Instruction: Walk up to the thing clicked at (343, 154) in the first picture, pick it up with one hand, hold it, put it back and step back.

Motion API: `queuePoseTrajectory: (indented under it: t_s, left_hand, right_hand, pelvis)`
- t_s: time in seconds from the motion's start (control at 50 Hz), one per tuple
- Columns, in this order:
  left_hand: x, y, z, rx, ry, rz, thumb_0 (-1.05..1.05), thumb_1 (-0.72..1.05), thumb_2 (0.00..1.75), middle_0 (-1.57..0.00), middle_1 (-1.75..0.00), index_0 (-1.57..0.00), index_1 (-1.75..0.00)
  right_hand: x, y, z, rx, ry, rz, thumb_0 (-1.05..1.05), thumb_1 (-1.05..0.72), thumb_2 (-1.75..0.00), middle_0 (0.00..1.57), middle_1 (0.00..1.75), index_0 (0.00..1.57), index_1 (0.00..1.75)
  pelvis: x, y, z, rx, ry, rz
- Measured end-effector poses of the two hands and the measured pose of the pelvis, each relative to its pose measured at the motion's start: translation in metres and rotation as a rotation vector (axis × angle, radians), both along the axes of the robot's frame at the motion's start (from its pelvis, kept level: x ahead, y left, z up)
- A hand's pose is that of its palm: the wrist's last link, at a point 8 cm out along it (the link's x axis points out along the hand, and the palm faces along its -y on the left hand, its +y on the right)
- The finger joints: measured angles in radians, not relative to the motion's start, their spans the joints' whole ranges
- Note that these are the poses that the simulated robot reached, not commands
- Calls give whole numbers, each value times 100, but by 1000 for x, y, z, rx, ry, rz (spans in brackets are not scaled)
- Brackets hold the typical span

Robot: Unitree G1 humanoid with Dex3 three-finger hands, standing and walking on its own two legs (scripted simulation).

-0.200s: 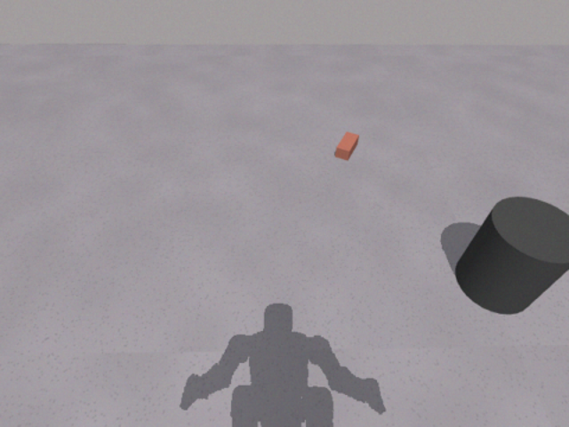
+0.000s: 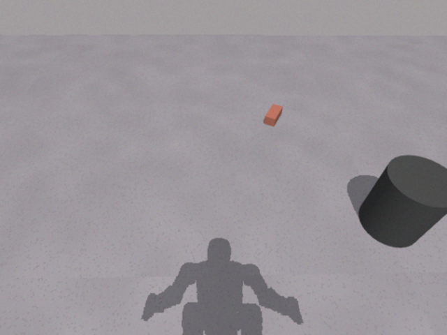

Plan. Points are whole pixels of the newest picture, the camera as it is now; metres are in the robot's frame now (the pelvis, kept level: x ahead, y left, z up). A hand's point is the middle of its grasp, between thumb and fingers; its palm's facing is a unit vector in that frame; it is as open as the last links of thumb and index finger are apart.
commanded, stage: stand
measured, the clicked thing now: (273, 115) +1.71 -0.33 -0.75
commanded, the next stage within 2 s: walk up in 0.92 s
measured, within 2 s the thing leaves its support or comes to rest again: neither
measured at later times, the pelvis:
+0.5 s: pelvis +0.00 +0.00 +0.00, yaw +0 degrees
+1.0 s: pelvis +0.00 +0.01 +0.00, yaw -3 degrees
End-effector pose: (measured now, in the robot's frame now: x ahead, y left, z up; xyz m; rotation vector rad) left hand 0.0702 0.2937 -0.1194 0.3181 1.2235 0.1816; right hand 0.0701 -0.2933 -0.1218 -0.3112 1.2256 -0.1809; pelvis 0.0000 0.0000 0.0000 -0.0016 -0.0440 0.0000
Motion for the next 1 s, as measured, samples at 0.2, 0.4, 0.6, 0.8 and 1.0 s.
queuePoseTrajectory:
  t_s: [0.2,0.4,0.6,0.8,1.0]
  left_hand:
    - [1,1,1,2,-4,4,0,90,90,-20,-30,-20,-30]
    - [-4,1,1,2,7,10,0,90,90,-20,-30,-20,-30]
    - [-7,1,0,1,24,15,0,90,90,-20,-30,-20,-30]
    - [-2,1,0,1,19,13,0,90,90,-20,-30,-20,-30]
    - [5,6,-2,11,23,-28,0,90,90,-20,-30,-20,-30]
  right_hand:
    - [3,0,0,-1,-5,2,1,-90,-90,21,30,20,29]
    - [2,0,0,0,-1,3,1,-90,-90,21,30,20,29]
    - [0,-1,0,-2,17,2,1,-90,-90,21,30,20,29]
    - [4,-2,0,-5,13,3,1,-90,-90,21,30,20,29]
    - [13,-8,0,-10,-49,-52,1,-90,-90,21,30,20,30]
  pelvis:
    - [1,0,0,1,-1,2]
    - [1,0,1,1,1,3]
    - [3,-1,1,1,5,3]
    - [6,-1,1,0,7,3]
    - [4,5,-5,-8,20,-54]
